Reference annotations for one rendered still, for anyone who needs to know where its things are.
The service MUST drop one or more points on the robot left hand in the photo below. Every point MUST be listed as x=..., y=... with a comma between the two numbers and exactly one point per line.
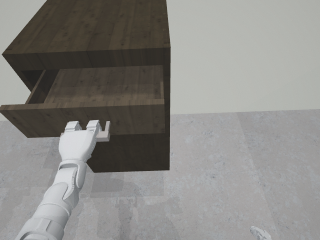
x=79, y=144

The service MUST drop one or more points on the cabinet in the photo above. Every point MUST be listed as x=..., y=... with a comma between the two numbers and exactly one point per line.
x=77, y=34

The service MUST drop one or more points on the handle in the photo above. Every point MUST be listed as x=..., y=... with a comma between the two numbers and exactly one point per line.
x=102, y=136

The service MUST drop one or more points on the left robot forearm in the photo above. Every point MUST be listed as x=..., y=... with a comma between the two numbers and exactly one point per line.
x=52, y=214

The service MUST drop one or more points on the robot right hand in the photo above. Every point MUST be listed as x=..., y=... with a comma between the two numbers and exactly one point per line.
x=259, y=234

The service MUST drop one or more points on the drawer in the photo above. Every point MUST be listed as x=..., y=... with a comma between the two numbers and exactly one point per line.
x=130, y=97

